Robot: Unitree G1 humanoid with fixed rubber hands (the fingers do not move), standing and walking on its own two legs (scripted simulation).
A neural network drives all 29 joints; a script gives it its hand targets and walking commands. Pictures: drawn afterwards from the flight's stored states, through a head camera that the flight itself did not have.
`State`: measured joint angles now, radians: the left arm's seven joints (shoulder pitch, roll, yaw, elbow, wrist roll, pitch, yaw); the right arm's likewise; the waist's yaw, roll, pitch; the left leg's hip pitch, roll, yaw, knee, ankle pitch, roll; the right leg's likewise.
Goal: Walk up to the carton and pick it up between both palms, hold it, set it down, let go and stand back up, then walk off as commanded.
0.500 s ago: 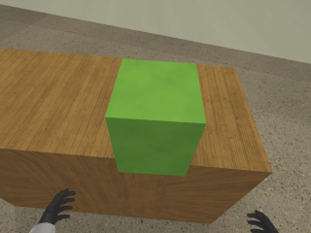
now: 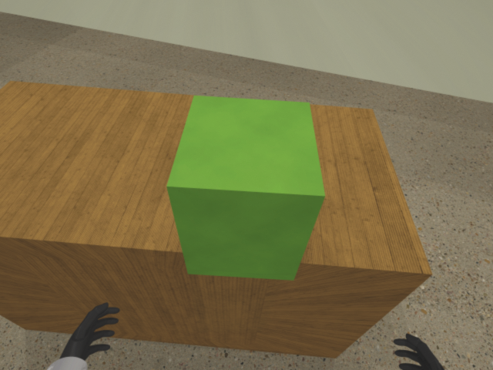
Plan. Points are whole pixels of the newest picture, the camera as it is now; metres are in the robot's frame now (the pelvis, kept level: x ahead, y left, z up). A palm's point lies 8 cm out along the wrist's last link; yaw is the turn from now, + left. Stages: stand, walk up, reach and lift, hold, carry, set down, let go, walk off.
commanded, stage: stand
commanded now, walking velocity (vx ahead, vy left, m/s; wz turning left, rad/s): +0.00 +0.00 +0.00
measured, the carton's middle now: (246, 191) +0.41 +0.00 +0.06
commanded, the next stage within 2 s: walk off in 0.44 s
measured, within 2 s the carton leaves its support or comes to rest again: neither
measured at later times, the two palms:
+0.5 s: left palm (76, 359) +0.17 +0.26 -0.06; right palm out of the picture +0.12 -0.30 -0.06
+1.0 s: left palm out of the picture +0.06 +0.27 -0.06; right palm out of the picture +0.05 -0.35 -0.11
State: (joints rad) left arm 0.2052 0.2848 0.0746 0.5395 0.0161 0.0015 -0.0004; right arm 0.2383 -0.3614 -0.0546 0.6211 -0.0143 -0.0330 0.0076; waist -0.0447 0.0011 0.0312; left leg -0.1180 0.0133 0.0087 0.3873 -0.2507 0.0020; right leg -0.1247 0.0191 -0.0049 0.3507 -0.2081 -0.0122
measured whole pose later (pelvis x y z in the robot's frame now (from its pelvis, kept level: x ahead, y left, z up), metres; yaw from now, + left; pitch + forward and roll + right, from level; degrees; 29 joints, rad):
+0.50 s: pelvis +0.00 +0.00 +0.00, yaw +0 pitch -1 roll -1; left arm 0.21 0.29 0.07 0.55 0.02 0.00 0.00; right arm 0.24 -0.37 -0.05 0.62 -0.01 -0.03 0.01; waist -0.04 0.01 0.03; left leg -0.12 0.01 0.00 0.39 -0.24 0.00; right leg -0.12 0.02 -0.01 0.36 -0.21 -0.01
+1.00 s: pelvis -0.06 -0.03 -0.01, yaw +0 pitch -5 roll +3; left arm 0.30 0.38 0.07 0.55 0.02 0.01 0.00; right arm 0.24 -0.47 -0.05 0.62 -0.01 0.05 -0.01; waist -0.04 0.03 0.17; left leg -0.32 -0.10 -0.08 1.03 -0.50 0.01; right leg -0.24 -0.01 0.00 0.59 -0.26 -0.05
